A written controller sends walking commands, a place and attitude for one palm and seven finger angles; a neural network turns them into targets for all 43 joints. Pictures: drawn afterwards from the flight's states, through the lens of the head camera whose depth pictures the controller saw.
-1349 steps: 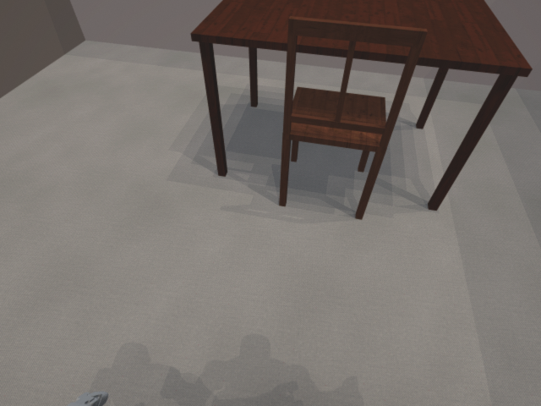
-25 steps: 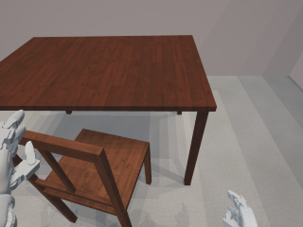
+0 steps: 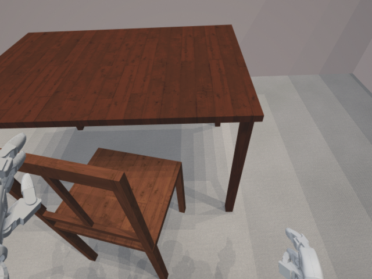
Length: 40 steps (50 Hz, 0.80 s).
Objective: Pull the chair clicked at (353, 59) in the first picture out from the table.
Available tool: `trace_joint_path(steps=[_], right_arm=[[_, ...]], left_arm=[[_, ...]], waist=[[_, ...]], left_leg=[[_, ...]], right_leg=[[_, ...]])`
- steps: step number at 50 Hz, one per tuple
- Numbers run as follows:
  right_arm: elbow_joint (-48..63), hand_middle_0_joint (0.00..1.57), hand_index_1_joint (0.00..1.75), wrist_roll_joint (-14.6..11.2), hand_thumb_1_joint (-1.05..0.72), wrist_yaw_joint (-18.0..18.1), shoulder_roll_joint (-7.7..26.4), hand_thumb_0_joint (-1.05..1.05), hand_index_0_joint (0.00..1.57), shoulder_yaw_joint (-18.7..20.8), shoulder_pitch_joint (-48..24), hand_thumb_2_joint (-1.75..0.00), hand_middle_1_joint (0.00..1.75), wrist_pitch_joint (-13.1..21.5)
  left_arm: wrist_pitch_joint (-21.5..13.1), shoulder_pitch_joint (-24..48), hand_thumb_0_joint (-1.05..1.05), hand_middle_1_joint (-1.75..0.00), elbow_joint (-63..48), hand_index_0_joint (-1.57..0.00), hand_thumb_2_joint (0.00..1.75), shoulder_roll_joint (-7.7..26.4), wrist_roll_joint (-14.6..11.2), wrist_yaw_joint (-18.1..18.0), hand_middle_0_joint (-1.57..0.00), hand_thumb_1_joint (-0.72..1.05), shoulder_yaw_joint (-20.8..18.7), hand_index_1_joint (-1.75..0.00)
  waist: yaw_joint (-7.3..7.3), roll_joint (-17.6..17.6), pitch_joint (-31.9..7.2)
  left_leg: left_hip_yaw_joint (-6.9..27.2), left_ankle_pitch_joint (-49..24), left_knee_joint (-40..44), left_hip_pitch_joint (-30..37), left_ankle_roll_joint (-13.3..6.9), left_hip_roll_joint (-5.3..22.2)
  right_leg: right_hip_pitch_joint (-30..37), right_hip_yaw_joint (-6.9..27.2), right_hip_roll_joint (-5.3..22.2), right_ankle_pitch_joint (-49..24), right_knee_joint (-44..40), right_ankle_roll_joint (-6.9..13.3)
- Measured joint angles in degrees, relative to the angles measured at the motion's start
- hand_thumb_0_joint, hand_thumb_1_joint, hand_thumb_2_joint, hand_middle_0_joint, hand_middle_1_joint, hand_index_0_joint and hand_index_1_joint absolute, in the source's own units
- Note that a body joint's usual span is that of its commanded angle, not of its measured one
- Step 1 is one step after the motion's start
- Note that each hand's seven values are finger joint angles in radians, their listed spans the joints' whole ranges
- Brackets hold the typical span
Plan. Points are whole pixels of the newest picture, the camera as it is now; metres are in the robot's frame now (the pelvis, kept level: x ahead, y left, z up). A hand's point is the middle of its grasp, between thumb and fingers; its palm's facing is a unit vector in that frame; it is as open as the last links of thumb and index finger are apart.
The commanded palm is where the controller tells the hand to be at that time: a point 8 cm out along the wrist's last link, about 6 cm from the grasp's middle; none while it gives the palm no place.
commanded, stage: step back with the hand held close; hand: left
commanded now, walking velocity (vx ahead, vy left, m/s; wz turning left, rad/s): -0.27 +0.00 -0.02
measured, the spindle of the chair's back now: (71, 202) +0.32 +0.36 -0.09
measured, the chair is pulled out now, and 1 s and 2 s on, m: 0.16 0.16 0.16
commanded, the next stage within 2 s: stop stepping back and stand still in 1.12 s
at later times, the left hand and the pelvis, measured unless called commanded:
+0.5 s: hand out of the picture +0.13 +0.28 +0.16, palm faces +0.43 -0.77 -0.48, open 7.4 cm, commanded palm +0.07 +0.32 +0.18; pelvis -0.07 +0.02 -0.01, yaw +1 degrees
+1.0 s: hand out of the picture +0.06 +0.29 +0.16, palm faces +0.48 -0.76 -0.43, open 7.4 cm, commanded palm -0.01 +0.33 +0.18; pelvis -0.12 +0.02 -0.02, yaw +4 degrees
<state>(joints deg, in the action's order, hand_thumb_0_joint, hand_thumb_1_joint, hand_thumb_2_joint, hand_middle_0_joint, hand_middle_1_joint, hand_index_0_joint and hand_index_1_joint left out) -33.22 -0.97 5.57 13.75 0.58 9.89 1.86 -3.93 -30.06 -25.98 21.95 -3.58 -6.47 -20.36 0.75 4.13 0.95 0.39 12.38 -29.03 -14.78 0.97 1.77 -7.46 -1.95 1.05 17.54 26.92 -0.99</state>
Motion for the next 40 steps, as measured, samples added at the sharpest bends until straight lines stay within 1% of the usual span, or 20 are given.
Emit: trace_joint_path(steps=[5,11,18,25,28,31,34,37,40], right_arm=[[0.8,0.20,0.30,-0.3,-0.90,0.4,0.0,0.02,0.21,0.0,0.0,-0.90,0.30,-1.3],[0.9,0.20,0.30,-0.4,-0.90,0.4,-0.3,0.02,0.21,-0.5,-0.2,-0.90,0.30,-1.6],[0.9,0.21,0.30,-0.3,-0.90,0.4,-0.3,0.02,0.21,-0.8,0.0,-0.90,0.30,-1.0],[1.0,0.21,0.30,0.0,-0.90,0.5,-0.4,0.02,0.21,-0.6,0.7,-0.90,0.30,0.2],[0.6,0.21,0.30,0.0,-0.90,0.3,-0.5,0.02,0.21,-0.5,0.8,-0.90,0.30,0.7],[-0.1,0.21,0.30,0.1,-0.90,0.1,-0.3,0.02,0.21,-0.5,0.9,-0.90,0.30,1.2],[-0.9,0.21,0.30,0.3,-0.90,0.3,0.1,0.02,0.21,-0.4,0.8,-0.90,0.30,1.6],[-1.1,0.21,0.30,0.3,-0.90,0.6,-0.1,0.02,0.21,-0.3,0.6,-0.90,0.30,1.5],[-0.3,0.21,0.30,0.4,-0.90,0.7,-0.9,0.02,0.21,-0.2,0.4,-0.90,0.30,1.7]], left_arm=[[0.1,-0.7,0.02,-0.30,-0.6,-0.22,0.90,1.8,-0.2,-0.5,-0.22,0.89,-0.9,-0.30],[-0.3,0.1,0.02,-0.30,0.0,-0.22,0.90,1.5,-0.2,-1.3,-0.21,0.89,-1.1,-0.30],[-1.9,-0.2,0.02,-0.30,-0.5,-0.22,0.90,1.0,0.1,-1.8,-0.21,0.89,-0.8,-0.30],[-3.6,0.7,0.02,-0.30,-1.1,-0.22,0.90,1.4,1.2,-2.2,-0.22,0.89,-2.0,-0.30],[-3.9,0.6,0.02,-0.30,-1.7,-0.22,0.90,1.3,1.2,-2.4,-0.21,0.89,-2.4,-0.30],[-4.0,-0.1,0.02,-0.30,-3.0,-0.22,0.90,0.9,1.0,-2.8,-0.21,0.89,-2.0,-0.30],[-4.2,0.0,0.02,-0.30,-4.2,-0.22,0.90,0.7,0.8,-3.1,-0.21,0.89,-1.2,-0.30],[-4.6,0.9,0.02,-0.30,-4.0,-0.22,0.90,1.3,0.8,-3.0,-0.21,0.89,-1.5,-0.30],[-4.8,2.6,0.02,-0.30,-2.9,-0.22,0.90,2.4,1.4,-2.7,-0.22,0.89,-2.8,-0.30]], waist=[[0.24,0.1,0.5],[0.28,0.2,0.3],[-0.11,0.0,0.1],[-0.22,-0.9,0.7],[-0.04,-0.9,0.8],[0.26,-1.0,0.7],[0.37,-0.9,0.8],[0.13,-1.1,1.0],[-0.80,-1.4,1.6]], left_leg=[[-0.7,-1.1,0.3,-1.2,-0.6,-0.5],[-1.0,-2.7,0.5,-2.8,-1.1,-0.6],[-0.5,-4.1,-0.2,-5.2,-1.4,-0.3],[0.5,-5.0,-1.2,-7.2,-1.6,-0.5],[1.0,-3.6,-2.4,-8.3,-1.3,-0.3],[1.3,-1.9,-3.7,-9.3,-1.0,-0.1],[1.5,-3.2,-4.4,-9.9,-1.0,0.1],[1.5,-5.4,-4.2,-10.2,-1.3,0.3],[1.9,-4.9,-4.5,-11.2,-1.7,0.1]], right_leg=[[-1.8,0.7,0.6,-0.8,0.6,-0.6],[-3.7,1.0,0.7,-2.3,0.8,-1.0],[-5.5,0.6,0.3,-4.1,0.7,-1.2],[-7.5,0.4,-0.2,-4.7,2.4,-0.9],[-8.1,0.0,-0.4,-4.9,2.8,-0.6],[-8.6,-0.2,-0.6,-5.3,3.0,-0.5],[-9.2,-0.3,-0.9,-5.5,3.8,-0.7],[-9.9,0.0,-1.2,-5.2,4.7,-0.8],[-11.3,1.7,-2.6,-2.5,6.7,-0.3]])
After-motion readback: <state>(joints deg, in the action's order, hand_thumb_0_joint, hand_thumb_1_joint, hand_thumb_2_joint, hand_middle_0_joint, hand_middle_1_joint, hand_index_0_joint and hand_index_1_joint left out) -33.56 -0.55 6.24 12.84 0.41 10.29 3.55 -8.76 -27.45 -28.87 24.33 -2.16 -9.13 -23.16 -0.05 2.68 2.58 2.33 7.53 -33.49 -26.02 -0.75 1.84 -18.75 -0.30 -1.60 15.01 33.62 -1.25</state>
